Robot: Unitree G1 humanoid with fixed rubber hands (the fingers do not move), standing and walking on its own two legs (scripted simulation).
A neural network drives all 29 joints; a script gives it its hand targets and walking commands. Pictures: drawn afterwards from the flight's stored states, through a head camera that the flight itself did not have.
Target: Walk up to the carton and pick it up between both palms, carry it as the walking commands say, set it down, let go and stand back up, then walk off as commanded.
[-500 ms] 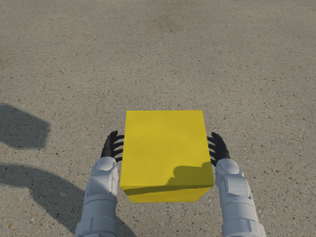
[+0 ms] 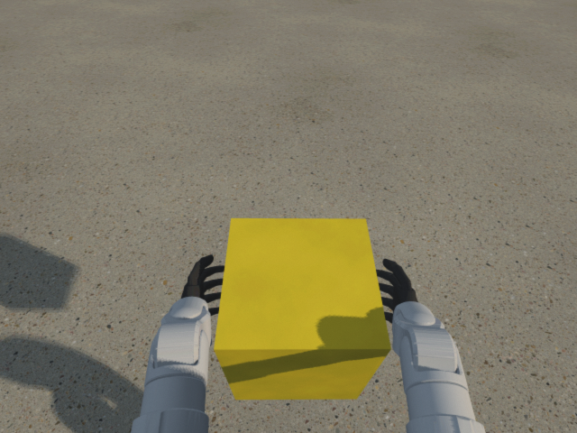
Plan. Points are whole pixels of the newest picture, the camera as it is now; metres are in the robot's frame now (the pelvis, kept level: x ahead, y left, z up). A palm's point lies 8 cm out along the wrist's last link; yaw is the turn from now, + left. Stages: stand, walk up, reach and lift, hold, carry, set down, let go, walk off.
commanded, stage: reach and lift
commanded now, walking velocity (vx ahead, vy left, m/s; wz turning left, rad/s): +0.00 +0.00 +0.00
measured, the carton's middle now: (297, 313) +0.33 +0.02 -0.04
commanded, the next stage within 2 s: hold in 1.30 s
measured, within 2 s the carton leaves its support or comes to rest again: neither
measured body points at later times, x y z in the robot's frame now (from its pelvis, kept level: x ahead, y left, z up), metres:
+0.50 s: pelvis +0.01 +0.01 +0.00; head -0.02 +0.01 +0.45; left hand +0.31 +0.15 +0.04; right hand +0.31 -0.15 +0.03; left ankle +0.04 +0.12 -0.74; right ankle +0.01 -0.11 -0.74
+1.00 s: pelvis +0.01 +0.01 +0.01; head -0.03 +0.01 +0.45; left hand +0.30 +0.16 +0.03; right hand +0.30 -0.15 +0.04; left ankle +0.04 +0.12 -0.74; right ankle +0.01 -0.11 -0.74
